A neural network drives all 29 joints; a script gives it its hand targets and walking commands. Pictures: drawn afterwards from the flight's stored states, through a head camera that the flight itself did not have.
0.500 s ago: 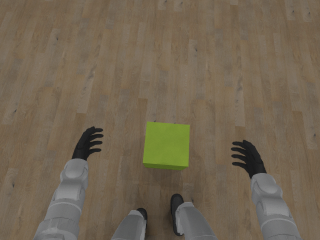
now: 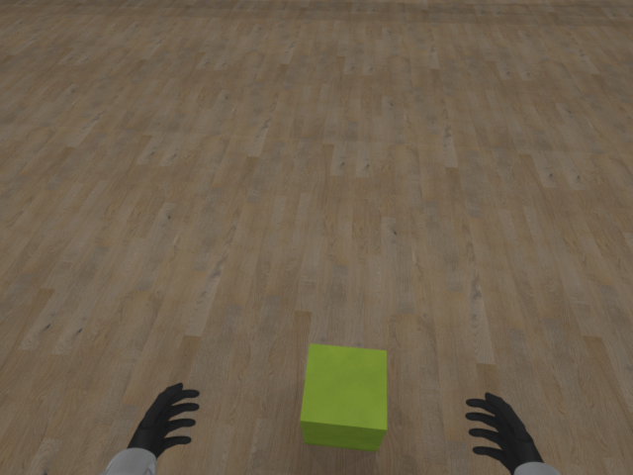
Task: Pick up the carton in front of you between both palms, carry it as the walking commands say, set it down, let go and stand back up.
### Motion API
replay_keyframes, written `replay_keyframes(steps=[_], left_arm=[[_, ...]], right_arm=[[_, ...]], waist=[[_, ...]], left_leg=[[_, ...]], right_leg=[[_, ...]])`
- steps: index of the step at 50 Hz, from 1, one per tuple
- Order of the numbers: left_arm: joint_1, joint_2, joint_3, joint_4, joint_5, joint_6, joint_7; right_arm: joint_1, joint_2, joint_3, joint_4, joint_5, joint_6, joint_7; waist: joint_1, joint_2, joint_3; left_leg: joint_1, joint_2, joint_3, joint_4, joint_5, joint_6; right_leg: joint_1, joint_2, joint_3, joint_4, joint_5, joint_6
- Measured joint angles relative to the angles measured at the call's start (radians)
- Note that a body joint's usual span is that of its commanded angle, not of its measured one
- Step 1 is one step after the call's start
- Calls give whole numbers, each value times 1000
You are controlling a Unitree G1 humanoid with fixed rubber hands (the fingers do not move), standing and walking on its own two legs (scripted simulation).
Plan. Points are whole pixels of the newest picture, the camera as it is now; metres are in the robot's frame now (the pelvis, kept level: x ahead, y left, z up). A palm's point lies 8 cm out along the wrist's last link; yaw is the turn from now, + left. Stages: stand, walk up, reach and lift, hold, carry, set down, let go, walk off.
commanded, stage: let go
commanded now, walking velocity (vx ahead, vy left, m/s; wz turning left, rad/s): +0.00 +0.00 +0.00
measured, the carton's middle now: (343, 399) +0.41 -0.04 -0.65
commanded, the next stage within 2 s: stand in 0.30 s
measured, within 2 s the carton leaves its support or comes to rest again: neither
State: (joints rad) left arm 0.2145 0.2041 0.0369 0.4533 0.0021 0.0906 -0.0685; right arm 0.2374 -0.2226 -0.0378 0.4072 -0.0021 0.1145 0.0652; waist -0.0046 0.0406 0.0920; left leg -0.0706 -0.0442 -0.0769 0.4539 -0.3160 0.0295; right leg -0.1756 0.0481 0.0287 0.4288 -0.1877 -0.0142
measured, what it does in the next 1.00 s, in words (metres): stands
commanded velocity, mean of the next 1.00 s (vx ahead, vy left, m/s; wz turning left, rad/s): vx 0.00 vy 0.00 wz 0.00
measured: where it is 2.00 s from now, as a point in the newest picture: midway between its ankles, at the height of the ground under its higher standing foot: outside the picture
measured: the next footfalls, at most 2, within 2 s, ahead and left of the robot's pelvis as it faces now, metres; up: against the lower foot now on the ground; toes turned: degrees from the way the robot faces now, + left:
none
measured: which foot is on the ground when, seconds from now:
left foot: down 0.00-1.00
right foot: down 0.00-1.00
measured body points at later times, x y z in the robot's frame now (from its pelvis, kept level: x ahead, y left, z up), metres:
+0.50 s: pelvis +0.01 -0.02 -0.01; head +0.02 -0.02 +0.44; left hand +0.15 +0.28 -0.09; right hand +0.16 -0.30 -0.10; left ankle -0.04 +0.10 -0.74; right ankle +0.03 -0.11 -0.74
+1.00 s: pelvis +0.03 +0.00 +0.00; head +0.03 -0.01 +0.45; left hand +0.15 +0.30 -0.10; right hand +0.17 -0.30 -0.11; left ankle -0.04 +0.10 -0.74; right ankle +0.03 -0.11 -0.74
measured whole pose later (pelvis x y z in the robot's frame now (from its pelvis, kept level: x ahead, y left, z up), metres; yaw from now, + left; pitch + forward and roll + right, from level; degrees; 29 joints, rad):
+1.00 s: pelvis +0.03 +0.00 +0.00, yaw +1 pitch -1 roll +0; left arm 0.14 0.33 0.05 0.87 0.03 0.01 0.02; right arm 0.19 -0.36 -0.01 0.79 -0.03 0.00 -0.04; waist 0.01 0.03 0.00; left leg -0.07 -0.06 -0.10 0.45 -0.35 0.03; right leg -0.20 0.04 0.01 0.49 -0.27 -0.03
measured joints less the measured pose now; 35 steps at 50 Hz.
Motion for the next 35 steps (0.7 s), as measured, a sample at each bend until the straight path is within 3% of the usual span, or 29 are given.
replay_keyframes(steps=[8,14,19,24,35], left_arm=[[-26,-12,4,-11,15,45,-8],[-11,-11,-4,18,5,10,11],[-9,39,4,138,40,-29,58],[-12,105,37,207,44,-57,65],[-54,131,27,307,30,-85,80]], right_arm=[[-21,3,-6,-20,-9,46,-4],[-24,3,-2,-18,-20,87,-44],[-15,-51,-2,95,-30,-3,-82],[18,-103,-17,176,-44,-66,-83],[-8,-127,11,284,-34,-101,-95]], waist=[[11,1,48],[3,-6,31],[7,-11,-59],[13,-14,-86],[11,-4,-81]], left_leg=[[48,13,-8,4,-7,-13],[34,20,-12,29,-21,-23],[-70,18,-21,94,-50,-31],[-105,13,-24,107,-64,-26],[-61,2,-29,59,-64,-15]], right_leg=[[47,12,-9,6,-8,-14],[32,20,-16,34,-22,-25],[-68,20,-28,93,-54,-29],[-106,16,-31,116,-72,-30],[-72,2,-32,96,-93,-21]])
